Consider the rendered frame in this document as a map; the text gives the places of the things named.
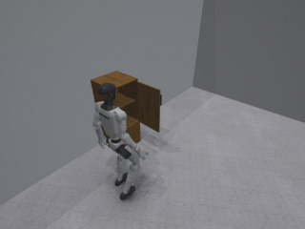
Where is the cupboard door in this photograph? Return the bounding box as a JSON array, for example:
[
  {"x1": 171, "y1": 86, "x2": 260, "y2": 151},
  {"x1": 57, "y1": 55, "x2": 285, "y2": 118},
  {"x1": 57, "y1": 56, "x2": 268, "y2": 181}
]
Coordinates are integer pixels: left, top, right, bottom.
[{"x1": 136, "y1": 81, "x2": 161, "y2": 133}]

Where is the left robot hand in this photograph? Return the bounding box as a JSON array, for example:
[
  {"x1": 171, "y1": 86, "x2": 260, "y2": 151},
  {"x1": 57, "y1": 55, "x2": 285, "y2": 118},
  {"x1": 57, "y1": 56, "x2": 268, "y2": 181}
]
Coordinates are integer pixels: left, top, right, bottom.
[{"x1": 98, "y1": 136, "x2": 109, "y2": 150}]

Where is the left robot upper arm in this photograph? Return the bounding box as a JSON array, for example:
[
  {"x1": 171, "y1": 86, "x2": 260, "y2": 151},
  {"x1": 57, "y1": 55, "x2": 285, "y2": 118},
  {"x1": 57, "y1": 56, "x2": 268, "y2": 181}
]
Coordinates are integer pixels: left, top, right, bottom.
[{"x1": 92, "y1": 101, "x2": 103, "y2": 128}]

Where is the robot right forearm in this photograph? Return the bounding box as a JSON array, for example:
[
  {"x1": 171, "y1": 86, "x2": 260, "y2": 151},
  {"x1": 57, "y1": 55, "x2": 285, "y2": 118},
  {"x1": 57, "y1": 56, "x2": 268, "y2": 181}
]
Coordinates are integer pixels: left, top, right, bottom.
[{"x1": 124, "y1": 134, "x2": 141, "y2": 153}]

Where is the robot right shin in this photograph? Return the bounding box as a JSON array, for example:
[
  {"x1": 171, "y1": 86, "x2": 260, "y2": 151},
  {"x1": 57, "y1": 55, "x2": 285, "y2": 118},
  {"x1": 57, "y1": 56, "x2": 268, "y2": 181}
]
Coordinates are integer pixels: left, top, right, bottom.
[{"x1": 123, "y1": 165, "x2": 140, "y2": 194}]

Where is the right robot upper arm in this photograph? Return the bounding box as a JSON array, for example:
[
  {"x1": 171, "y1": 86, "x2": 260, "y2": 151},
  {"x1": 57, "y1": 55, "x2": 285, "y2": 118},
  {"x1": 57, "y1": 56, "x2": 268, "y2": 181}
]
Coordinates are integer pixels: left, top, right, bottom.
[{"x1": 114, "y1": 109, "x2": 128, "y2": 141}]

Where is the robot right thigh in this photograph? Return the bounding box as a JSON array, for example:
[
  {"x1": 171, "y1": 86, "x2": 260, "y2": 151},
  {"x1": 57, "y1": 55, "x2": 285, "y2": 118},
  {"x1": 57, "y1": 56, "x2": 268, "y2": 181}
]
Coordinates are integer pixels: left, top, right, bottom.
[{"x1": 118, "y1": 145, "x2": 140, "y2": 172}]

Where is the right robot hand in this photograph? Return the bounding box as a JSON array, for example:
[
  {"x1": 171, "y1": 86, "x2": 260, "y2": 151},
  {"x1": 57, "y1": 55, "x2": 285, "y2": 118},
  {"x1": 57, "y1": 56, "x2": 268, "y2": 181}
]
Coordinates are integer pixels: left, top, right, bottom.
[{"x1": 137, "y1": 148, "x2": 149, "y2": 160}]

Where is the robot left forearm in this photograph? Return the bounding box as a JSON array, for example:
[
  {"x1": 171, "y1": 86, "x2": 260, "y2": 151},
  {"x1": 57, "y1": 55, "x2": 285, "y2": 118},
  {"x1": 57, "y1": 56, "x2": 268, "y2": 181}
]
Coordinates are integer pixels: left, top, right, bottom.
[{"x1": 92, "y1": 125, "x2": 104, "y2": 139}]

